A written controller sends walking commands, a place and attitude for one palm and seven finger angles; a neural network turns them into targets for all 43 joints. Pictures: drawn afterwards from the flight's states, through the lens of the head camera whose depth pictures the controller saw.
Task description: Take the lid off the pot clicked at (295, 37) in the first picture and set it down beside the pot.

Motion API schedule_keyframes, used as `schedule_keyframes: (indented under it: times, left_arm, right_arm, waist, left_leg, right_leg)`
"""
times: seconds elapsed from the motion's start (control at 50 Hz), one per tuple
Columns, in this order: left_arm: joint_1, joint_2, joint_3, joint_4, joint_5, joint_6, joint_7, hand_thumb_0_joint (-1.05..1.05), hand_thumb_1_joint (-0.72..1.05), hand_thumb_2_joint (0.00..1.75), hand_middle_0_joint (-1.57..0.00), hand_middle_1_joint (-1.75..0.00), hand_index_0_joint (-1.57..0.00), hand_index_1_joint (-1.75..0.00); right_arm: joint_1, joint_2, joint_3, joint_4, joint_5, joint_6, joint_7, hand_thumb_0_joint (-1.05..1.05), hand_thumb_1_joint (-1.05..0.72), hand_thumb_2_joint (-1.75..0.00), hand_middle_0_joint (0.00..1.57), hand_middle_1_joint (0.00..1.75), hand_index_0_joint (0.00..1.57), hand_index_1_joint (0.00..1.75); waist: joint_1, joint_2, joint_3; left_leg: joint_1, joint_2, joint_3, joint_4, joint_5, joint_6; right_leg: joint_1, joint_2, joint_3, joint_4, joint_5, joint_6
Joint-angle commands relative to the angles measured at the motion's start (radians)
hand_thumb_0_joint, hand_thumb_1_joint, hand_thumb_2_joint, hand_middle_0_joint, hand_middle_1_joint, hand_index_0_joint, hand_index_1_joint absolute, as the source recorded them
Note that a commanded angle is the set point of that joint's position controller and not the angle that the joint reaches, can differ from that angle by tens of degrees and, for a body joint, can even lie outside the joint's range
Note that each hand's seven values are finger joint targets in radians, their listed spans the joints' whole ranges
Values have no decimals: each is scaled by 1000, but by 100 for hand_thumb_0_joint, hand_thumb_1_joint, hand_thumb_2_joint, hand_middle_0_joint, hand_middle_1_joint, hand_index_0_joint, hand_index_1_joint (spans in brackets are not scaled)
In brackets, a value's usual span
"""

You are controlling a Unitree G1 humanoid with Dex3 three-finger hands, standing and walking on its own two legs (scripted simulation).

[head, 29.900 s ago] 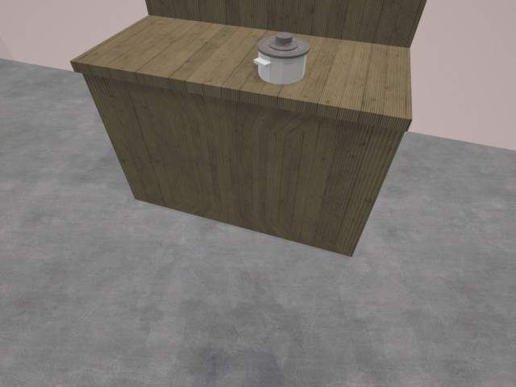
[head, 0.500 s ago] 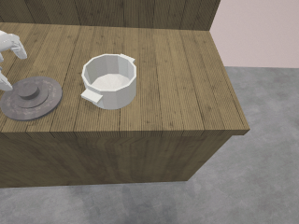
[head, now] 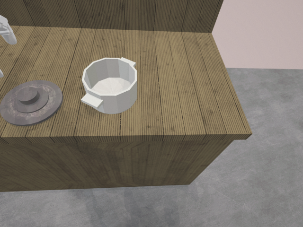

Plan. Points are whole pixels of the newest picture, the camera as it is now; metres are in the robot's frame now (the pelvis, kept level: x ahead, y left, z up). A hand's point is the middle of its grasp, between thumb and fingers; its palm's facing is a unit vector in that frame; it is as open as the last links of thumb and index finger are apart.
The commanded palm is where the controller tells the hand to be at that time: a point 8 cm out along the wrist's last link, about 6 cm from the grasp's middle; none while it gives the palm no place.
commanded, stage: raise the empty hand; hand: left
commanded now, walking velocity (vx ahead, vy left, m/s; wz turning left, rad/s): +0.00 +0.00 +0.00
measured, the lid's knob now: (28, 95) +0.47 +0.34 +0.04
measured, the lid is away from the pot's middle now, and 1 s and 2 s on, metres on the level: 0.23 0.23 0.23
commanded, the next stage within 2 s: draw the hand back to the body in 0.06 s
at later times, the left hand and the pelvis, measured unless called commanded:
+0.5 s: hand out of the picture +0.44 +0.33 +0.19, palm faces -0.29 -0.10 -0.95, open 11.0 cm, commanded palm +0.42 +0.32 +0.25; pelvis +0.00 -0.02 +0.00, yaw +1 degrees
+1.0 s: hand (16, 53) +0.42 +0.26 +0.23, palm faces +0.48 -0.83 -0.27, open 10.6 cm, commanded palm +0.35 +0.29 +0.24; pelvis +0.02 -0.06 +0.01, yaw -1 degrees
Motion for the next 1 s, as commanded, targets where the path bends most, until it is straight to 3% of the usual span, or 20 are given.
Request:
schedule_keyframes:
  times: [0.0, 0.06, 0.1, 0.18, 0.24, 0.28, 0.38, 0.42, 0.46, 0.5, 0.56, 0.62, 0.64, 0.68, 0.7, 0.74, 0.78, 0.86, 0.92, 0.98]
  left_arm:
    - [-462, 292, 110, -216, 4, -6, 44, 0, 1, 59, -33, -90, -33, -90]
    - [-407, 259, 86, -131, -8, 3, 33, 0, 1, 59, -33, -90, -33, -90]
    - [-420, 262, 76, -141, -7, 7, 33, 0, 1, 59, -33, -90, -33, -90]
    - [-466, 291, 107, -278, 9, -6, 43, 0, 1, 59, -33, -90, -33, -90]
    - [-350, 310, 158, -251, -8, -9, 44, 0, 1, 59, -33, -90, -33, -90]
    - [-329, 260, 129, -268, -28, -8, 36, 0, 1, 59, -33, -90, -33, -90]
    - [-304, 307, 187, -452, -37, -6, 45, 0, 1, 59, -33, -90, -33, -90]
    - [-221, 362, 258, -488, -42, -6, 53, 0, 1, 59, -33, -90, -33, -90]
    - [-113, 313, 240, -390, -65, 4, 43, 0, 1, 59, -33, -90, -33, -90]
    - [-95, 287, 220, -410, -80, 17, 35, 0, 1, 59, -33, -90, -33, -90]
    - [-145, 268, 201, -590, -78, 29, 37, 0, 1, 59, -33, -90, -33, -90]
    - [-42, 309, 264, -551, -87, 28, 46, 0, 1, 59, -33, -90, -33, -90]
    - [-120, 52, 422, -536, -671, -11, 234, 0, 1, 59, -33, -90, -33, -90]
    - [-12, -52, 317, -560, -749, -37, 369, 0, 1, 59, -33, -90, -33, -90]
    - [25, -52, 361, -576, -835, -42, 415, 0, 1, 59, -33, -90, -33, -90]
    - [49, 16, 446, -642, -910, -53, 493, 0, 1, 59, -33, -90, -33, -90]
    - [55, 101, 545, -683, -938, -66, 552, 0, 6, 61, -32, -87, -32, -87]
    - [167, 12, 544, -796, -982, -86, 602, 0, 15, 64, -31, -81, -31, -81]
    - [352, 7, 601, -803, -1007, -78, 620, 0, 21, 66, -30, -76, -30, -76]
    - [426, -3, 623, -896, -1026, -83, 624, 0, 28, 68, -29, -72, -29, -72]
  right_arm:
    - [78, -187, -65, -66, -6, -25, -8, 0, -90, -90, 20, 30, 20, 30]
    - [64, -186, -60, -68, -1, -18, -6, 0, -90, -90, 20, 30, 20, 30]
    - [63, -191, -59, -67, 3, -8, -2, 0, -90, -90, 20, 30, 20, 30]
    - [53, -180, -67, -89, -4, -9, 2, 0, -90, -90, 20, 30, 20, 30]
    - [33, -172, -64, -105, -4, -1, 5, 0, -90, -90, 20, 30, 20, 30]
    - [17, -170, -68, -110, -1, 5, 8, 0, -90, -90, 20, 30, 20, 30]
    - [-20, -167, -72, -141, -7, 15, 20, 0, -90, -90, 20, 30, 20, 30]
    - [-32, -163, -71, -157, -9, 19, 24, 0, -90, -90, 20, 30, 20, 30]
    - [-48, -159, -64, -156, -4, 25, 24, 0, -90, -90, 20, 30, 20, 30]
    - [-64, -161, -64, -163, 0, 34, 30, 0, -90, -90, 20, 30, 20, 30]
    - [-95, -150, -68, -188, 0, 34, 35, 0, -90, -90, 20, 30, 20, 30]
    - [-101, -146, -59, -193, -3, 34, 30, 0, -90, -90, 20, 30, 20, 30]
    - [66, -85, -62, -238, 3, -22, 20, 0, -90, -90, 20, 30, 20, 30]
    - [-33, -107, -35, -230, 0, -65, -5, 0, -90, -90, 20, 30, 20, 30]
    - [-43, -118, -38, -237, -7, -87, -16, 0, -90, -90, 20, 30, 20, 30]
    - [-68, -132, -34, -222, -15, -117, -21, 0, -90, -90, 20, 30, 20, 30]
    - [-77, -139, -29, -193, -32, -137, -24, 0, -90, -90, 20, 30, 20, 30]
    - [-104, -117, -31, -183, -41, -191, -17, 0, -90, -90, 20, 30, 20, 30]
    - [-111, -118, -39, -171, -49, -204, -8, 0, -90, -90, 20, 30, 20, 30]
    - [-129, -120, -49, -171, -49, -214, -5, 0, -90, -90, 20, 30, 20, 30]
  waist:
    - [0, 150, -427]
    - [-2, 73, -361]
    - [-3, 83, -349]
    - [10, 194, -436]
    - [21, 138, -437]
    - [21, 143, -411]
    - [37, 200, -461]
    - [46, 172, -493]
    - [41, 89, -400]
    - [44, 72, -352]
    - [45, 150, -400]
    - [52, 117, -371]
    - [9, 91, -243]
    - [28, 92, -191]
    - [36, 38, -213]
    - [61, 46, -253]
    - [75, 75, -262]
    - [91, 217, -234]
    - [110, 138, -200]
    - [114, 64, -234]
  left_leg:
    - [463, 34, -104, -41, 604, -53]
    - [372, 24, -80, -56, 497, -36]
    - [376, 30, -81, -62, 520, -42]
    - [481, 39, -102, -44, 670, -60]
    - [442, 26, -91, -41, 622, -40]
    - [436, 27, -82, -52, 624, -38]
    - [502, 28, -100, -43, 726, -44]
    - [505, 20, -106, -38, 731, -37]
    - [409, 13, -84, -53, 600, -28]
    - [378, 14, -75, -71, 551, -28]
    - [463, 17, -91, -68, 609, -29]
    - [425, 7, -85, -70, 553, -24]
    - [533, 74, -81, -115, 344, -69]
    - [558, 113, -166, -207, 101, -79]
    - [539, 104, -144, -210, 62, -70]
    - [504, 86, -99, -195, 136, -64]
    - [478, 78, -71, -188, 217, -71]
    - [503, 76, -52, -188, 362, -87]
    - [454, 72, -31, -178, 408, -79]
    - [450, 69, -14, -168, 477, -69]
  right_leg:
    - [-24, 103, -65, -15, 209, -38]
    - [-6, 99, -68, -18, 204, -33]
    - [-10, 99, -71, -14, 206, -35]
    - [-21, 101, -73, -12, 228, -43]
    - [13, 97, -69, -10, 231, -35]
    - [5, 92, -71, -19, 241, -37]
    - [18, 93, -73, -15, 266, -44]
    - [52, 93, -72, -9, 273, -40]
    - [66, 88, -75, -19, 252, -34]
    - [76, 85, -78, -22, 244, -35]
    - [58, 86, -81, -26, 240, -41]
    - [83, 90, -84, -34, 228, -42]
    - [25, 71, -84, -47, 133, -68]
    - [1, 65, -66, -70, 8, -70]
    - [49, 58, -49, -87, 26, -65]
    - [144, 50, -28, -89, 101, -62]
    - [201, 48, -24, -87, 156, -61]
    - [255, 47, -34, -79, 248, -63]
    - [316, 48, -38, -74, 321, -57]
    - [374, 45, -38, -60, 414, -48]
